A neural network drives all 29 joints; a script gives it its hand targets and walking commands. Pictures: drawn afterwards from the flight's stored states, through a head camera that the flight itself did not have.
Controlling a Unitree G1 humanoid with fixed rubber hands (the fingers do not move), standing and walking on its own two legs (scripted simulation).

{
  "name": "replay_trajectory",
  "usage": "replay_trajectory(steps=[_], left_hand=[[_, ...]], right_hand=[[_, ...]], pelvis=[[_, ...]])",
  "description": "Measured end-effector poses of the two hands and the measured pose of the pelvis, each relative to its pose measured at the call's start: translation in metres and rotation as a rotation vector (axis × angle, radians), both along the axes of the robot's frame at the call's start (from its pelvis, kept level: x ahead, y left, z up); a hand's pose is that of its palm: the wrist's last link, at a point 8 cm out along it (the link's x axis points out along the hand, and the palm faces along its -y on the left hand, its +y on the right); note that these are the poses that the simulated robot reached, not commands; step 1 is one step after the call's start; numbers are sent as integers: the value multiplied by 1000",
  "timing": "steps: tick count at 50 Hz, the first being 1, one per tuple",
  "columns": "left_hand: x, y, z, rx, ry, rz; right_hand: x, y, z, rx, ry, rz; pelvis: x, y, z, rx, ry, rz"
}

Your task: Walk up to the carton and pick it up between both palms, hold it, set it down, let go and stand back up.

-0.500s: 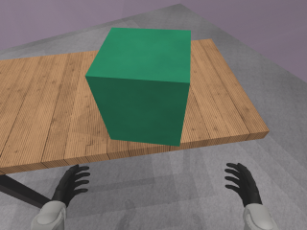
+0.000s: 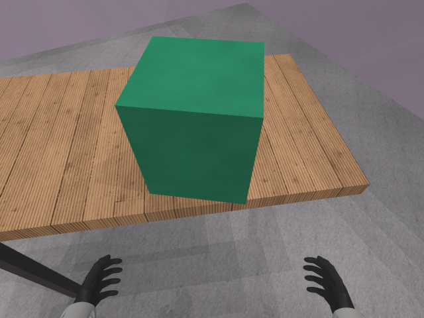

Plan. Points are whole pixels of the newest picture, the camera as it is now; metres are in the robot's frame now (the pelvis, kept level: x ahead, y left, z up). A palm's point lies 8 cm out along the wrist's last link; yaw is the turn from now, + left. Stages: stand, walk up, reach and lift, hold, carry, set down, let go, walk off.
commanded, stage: set down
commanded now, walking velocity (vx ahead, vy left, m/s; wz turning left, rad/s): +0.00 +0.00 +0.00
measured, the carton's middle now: (201, 125) +0.45 +0.03 +0.10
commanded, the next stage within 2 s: let go in 0.46 s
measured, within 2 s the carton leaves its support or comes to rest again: neither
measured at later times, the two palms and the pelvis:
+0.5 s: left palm (98, 303) +0.16 +0.23 -0.08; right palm (337, 304) +0.16 -0.23 -0.09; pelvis +0.01 +0.00 +0.00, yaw +0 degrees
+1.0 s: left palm (102, 300) +0.17 +0.22 -0.08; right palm (336, 298) +0.17 -0.23 -0.09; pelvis +0.01 +0.00 +0.00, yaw +0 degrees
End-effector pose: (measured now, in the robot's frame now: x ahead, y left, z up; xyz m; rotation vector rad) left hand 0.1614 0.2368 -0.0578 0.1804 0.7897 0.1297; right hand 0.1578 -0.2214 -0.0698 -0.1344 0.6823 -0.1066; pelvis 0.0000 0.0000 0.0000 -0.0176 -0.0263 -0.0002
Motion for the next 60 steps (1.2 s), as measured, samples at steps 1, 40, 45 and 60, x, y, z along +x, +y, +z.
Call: replay_trajectory(steps=[1,40,45,60], left_hand=[[-1,0,-1,4,7,3],[3,-15,-24,11,83,-12],[4,-15,-23,13,79,-11],[-9,0,-25,73,69,-56]], right_hand=[[0,0,-1,2,-1,4],[6,-5,-20,-14,56,55],[8,-5,-20,-14,51,60],[0,-24,-26,-50,149,40]], pelvis=[[0,0,0,0,0,0],[12,-2,0,0,11,-1],[12,-2,0,0,11,-1],[13,-4,-2,11,6,3]])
